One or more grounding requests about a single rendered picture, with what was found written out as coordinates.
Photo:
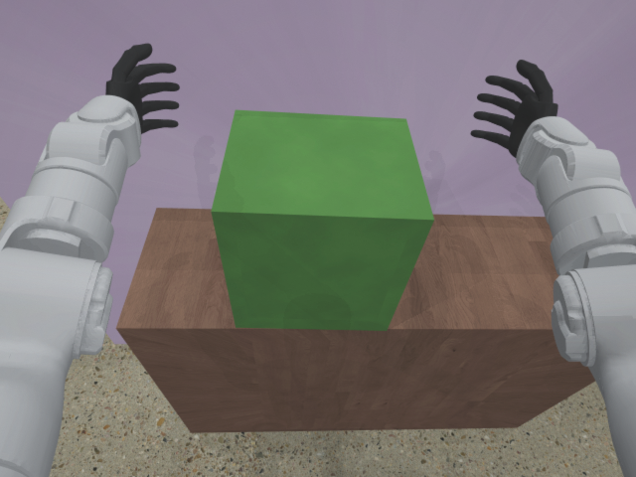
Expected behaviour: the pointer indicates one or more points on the carton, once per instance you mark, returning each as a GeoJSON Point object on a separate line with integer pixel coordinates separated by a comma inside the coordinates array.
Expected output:
{"type": "Point", "coordinates": [319, 219]}

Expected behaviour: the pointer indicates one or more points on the pedestal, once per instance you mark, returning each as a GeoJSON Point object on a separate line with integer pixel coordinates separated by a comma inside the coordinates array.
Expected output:
{"type": "Point", "coordinates": [471, 344]}

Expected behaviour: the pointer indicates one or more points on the left robot forearm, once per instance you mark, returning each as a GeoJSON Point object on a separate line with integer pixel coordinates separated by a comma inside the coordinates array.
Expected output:
{"type": "Point", "coordinates": [76, 185]}

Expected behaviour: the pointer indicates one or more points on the robot left upper arm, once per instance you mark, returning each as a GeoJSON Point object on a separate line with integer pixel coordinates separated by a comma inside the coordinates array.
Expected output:
{"type": "Point", "coordinates": [53, 308]}

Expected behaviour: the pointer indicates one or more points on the right robot hand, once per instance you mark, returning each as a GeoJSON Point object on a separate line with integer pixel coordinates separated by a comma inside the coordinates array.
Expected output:
{"type": "Point", "coordinates": [535, 105]}

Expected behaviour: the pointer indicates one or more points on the robot right upper arm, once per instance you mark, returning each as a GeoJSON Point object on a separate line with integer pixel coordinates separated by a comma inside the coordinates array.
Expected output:
{"type": "Point", "coordinates": [594, 322]}

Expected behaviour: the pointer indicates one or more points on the left robot hand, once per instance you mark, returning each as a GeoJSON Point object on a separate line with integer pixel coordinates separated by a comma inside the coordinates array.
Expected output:
{"type": "Point", "coordinates": [125, 80]}

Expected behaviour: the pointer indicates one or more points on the right robot forearm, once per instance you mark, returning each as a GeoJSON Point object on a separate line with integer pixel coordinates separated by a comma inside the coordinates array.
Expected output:
{"type": "Point", "coordinates": [586, 203]}

